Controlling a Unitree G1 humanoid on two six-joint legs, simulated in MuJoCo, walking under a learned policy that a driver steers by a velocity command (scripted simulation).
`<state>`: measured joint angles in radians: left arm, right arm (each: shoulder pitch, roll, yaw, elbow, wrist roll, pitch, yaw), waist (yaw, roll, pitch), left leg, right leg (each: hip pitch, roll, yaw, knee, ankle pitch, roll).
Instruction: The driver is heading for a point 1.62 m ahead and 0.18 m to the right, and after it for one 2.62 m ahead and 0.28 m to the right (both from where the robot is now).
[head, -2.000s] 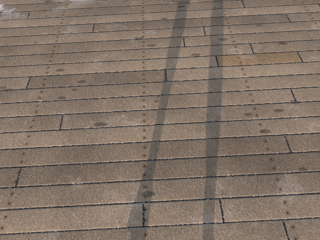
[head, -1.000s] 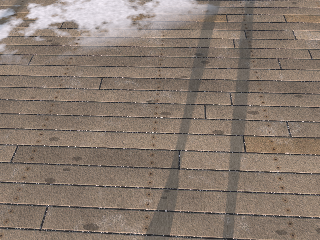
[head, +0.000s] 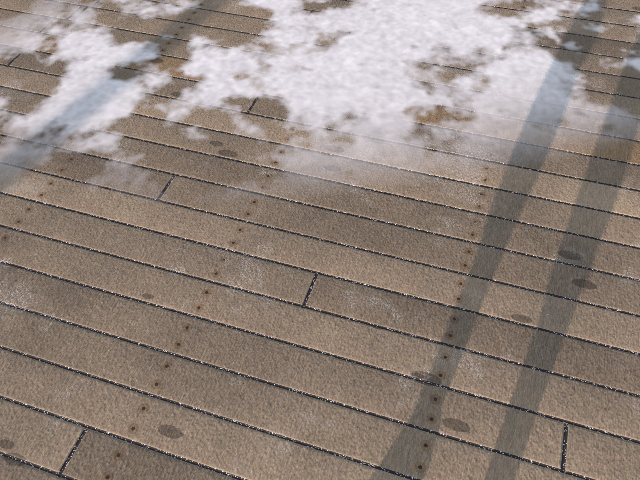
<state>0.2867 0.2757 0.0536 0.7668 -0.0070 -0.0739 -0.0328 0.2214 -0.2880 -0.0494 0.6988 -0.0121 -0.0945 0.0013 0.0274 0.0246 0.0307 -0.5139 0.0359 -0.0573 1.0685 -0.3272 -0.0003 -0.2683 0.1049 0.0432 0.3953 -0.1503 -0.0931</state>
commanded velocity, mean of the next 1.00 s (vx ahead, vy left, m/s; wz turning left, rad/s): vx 0.35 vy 0.00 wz -0.29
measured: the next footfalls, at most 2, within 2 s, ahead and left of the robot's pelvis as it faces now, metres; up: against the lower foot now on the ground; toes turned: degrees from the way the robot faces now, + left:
left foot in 0.30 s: +0.35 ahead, +0.12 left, +0.00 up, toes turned -15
right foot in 0.74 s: +0.49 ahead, -0.18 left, +0.00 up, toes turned -18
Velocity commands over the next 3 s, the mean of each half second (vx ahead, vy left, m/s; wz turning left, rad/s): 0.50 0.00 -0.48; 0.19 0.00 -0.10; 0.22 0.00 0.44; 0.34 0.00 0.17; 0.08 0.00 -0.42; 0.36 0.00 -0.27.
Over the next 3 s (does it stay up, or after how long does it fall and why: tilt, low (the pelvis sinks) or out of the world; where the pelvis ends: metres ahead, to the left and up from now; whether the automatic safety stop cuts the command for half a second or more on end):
stays up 0.95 -0.06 0.00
